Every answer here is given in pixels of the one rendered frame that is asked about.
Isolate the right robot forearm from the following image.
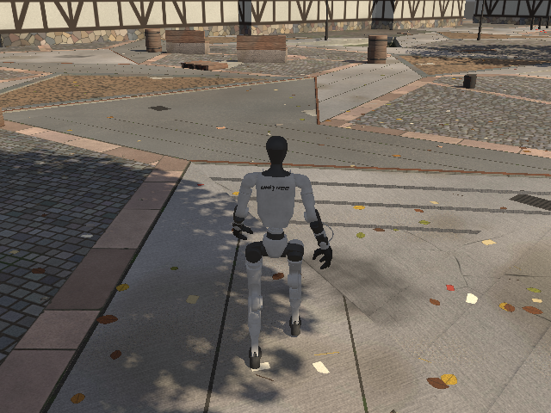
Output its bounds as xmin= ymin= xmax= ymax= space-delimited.
xmin=310 ymin=209 xmax=330 ymax=250

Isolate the robot left upper arm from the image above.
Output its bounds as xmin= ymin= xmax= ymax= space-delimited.
xmin=235 ymin=172 xmax=259 ymax=218

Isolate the robot right upper arm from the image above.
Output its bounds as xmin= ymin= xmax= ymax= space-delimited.
xmin=294 ymin=174 xmax=318 ymax=223

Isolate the left robot hand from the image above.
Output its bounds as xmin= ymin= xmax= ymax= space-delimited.
xmin=233 ymin=225 xmax=253 ymax=240

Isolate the left robot foot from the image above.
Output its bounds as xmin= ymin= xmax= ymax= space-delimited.
xmin=249 ymin=346 xmax=262 ymax=369

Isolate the left robot forearm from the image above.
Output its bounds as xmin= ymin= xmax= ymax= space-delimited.
xmin=232 ymin=205 xmax=245 ymax=231

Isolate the humanoid robot torso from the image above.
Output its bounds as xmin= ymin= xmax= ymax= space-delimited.
xmin=256 ymin=170 xmax=296 ymax=258

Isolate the right robot hand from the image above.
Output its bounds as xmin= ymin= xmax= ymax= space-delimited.
xmin=313 ymin=246 xmax=332 ymax=269

